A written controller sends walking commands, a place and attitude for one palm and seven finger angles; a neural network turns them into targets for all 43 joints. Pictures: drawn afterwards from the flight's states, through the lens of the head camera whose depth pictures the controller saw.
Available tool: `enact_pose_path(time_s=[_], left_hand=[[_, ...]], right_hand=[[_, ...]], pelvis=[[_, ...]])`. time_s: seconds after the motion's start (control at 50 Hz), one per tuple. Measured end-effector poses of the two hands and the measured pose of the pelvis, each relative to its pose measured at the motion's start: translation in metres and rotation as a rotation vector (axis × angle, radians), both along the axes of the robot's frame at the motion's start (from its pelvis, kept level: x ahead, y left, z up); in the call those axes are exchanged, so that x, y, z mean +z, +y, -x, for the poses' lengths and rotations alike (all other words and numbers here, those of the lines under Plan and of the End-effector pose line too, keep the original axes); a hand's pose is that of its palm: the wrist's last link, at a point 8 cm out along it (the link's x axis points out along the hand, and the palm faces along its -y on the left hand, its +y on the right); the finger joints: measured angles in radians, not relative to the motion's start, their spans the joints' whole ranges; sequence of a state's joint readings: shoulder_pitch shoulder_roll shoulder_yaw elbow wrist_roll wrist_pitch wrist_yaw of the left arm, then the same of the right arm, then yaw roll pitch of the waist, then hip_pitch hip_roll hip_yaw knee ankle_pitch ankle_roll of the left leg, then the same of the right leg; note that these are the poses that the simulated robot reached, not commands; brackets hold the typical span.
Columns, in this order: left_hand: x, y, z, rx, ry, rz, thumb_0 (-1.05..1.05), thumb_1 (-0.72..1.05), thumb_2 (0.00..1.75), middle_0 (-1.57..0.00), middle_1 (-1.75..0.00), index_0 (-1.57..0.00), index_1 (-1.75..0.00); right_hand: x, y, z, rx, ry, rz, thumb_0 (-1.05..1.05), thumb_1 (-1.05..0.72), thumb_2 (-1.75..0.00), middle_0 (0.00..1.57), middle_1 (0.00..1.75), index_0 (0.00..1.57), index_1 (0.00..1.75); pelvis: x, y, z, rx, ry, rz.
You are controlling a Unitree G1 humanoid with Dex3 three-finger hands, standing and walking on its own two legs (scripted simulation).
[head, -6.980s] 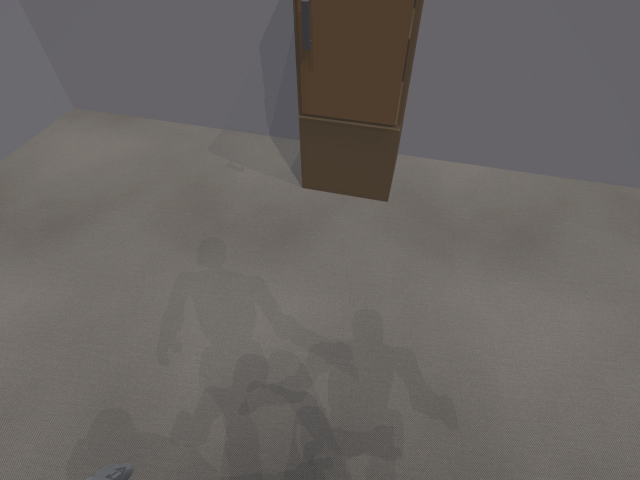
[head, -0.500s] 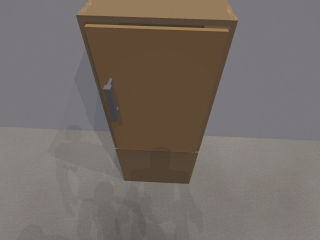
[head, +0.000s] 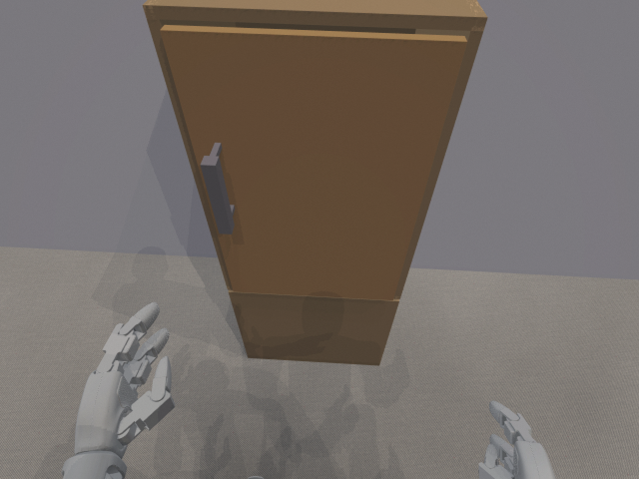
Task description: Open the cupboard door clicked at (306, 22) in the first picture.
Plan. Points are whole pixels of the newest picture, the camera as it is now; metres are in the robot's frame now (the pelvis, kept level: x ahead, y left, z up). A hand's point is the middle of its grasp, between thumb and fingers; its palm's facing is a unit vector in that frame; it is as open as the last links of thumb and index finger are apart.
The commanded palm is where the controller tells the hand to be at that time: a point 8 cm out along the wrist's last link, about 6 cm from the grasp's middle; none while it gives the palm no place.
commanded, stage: raise the hand with hooked fingers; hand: left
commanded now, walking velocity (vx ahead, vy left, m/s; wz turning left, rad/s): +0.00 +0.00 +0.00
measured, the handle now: (221, 189) +0.55 +0.19 +0.04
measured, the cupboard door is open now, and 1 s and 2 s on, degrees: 0 0 0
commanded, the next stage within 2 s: move the hooked fingers beside the handle in 1.86 s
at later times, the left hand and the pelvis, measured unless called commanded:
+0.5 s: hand (138, 419) +0.19 +0.22 +0.01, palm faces -0.04 -1.00 -0.04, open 10.5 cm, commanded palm +0.17 +0.28 +0.01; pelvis -0.03 +0.00 -0.05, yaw +0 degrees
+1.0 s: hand (91, 383) +0.22 +0.27 +0.04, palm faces +0.00 -1.00 -0.06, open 13.4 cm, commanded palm +0.20 +0.32 +0.04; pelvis -0.03 +0.03 -0.03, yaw +0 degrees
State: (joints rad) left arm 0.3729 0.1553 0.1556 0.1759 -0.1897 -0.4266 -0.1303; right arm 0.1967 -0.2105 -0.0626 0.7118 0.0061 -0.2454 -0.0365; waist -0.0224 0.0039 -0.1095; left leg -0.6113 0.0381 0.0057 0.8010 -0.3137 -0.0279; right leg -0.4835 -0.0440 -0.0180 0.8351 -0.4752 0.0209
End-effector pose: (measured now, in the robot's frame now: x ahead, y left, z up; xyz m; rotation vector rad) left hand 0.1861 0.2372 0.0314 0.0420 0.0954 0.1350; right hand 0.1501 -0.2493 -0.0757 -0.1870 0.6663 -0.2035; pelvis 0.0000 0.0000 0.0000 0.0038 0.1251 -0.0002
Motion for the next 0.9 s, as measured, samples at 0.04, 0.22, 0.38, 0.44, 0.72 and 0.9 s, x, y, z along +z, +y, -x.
enact_pose_path(time_s=[0.04,0.22,0.38,0.44,0.72,0.9], left_hand=[[-0.008,-0.006,0.003,-0.109,-0.081,-0.013,0.00,0.77,0.83,-0.20,-0.39,-0.20,-0.39],[-0.054,0.021,0.059,-0.055,-0.017,0.021,0.01,0.56,0.75,-0.23,-0.52,-0.23,-0.52],[-0.031,0.025,0.029,-0.173,-0.103,-0.017,0.01,0.37,0.67,-0.23,-0.64,-0.24,-0.63],[-0.027,0.028,0.016,-0.197,-0.055,0.000,0.01,0.31,0.64,-0.24,-0.69,-0.24,-0.68],[-0.013,0.062,0.005,-0.155,-0.063,-0.016,0.00,-0.02,0.50,-0.26,-0.90,-0.26,-0.89],[0.001,0.076,-0.008,-0.150,-0.089,-0.017,0.00,-0.23,0.41,-0.28,-1.03,-0.28,-1.02]], right_hand=[[-0.001,-0.003,-0.018,0.028,-0.068,0.007,0.01,-0.90,-0.90,0.20,0.30,0.20,0.30],[-0.020,0.002,-0.056,0.109,-0.176,0.054,0.02,-0.90,-0.90,0.20,0.30,0.20,0.30],[-0.052,0.024,-0.019,0.110,-0.061,0.013,0.02,-0.90,-0.90,0.20,0.30,0.20,0.30],[-0.054,0.028,0.004,0.066,-0.017,-0.014,0.02,-0.90,-0.90,0.20,0.30,0.21,0.30],[-0.036,0.008,0.056,-0.008,0.065,0.074,0.02,-0.90,-0.90,0.20,0.30,0.20,0.30],[-0.014,0.024,0.033,0.035,-0.010,0.078,0.02,-0.90,-0.90,0.20,0.30,0.20,0.30]], pelvis=[[-0.015,-0.003,0.005,-0.007,0.039,0.001],[-0.061,-0.009,0.018,0.010,0.091,0.032],[-0.066,-0.006,0.030,0.022,0.092,0.065],[-0.059,-0.003,0.032,0.014,0.087,0.062],[-0.042,0.018,0.033,0.001,0.073,0.058],[-0.034,0.025,0.032,0.006,0.047,0.065]])
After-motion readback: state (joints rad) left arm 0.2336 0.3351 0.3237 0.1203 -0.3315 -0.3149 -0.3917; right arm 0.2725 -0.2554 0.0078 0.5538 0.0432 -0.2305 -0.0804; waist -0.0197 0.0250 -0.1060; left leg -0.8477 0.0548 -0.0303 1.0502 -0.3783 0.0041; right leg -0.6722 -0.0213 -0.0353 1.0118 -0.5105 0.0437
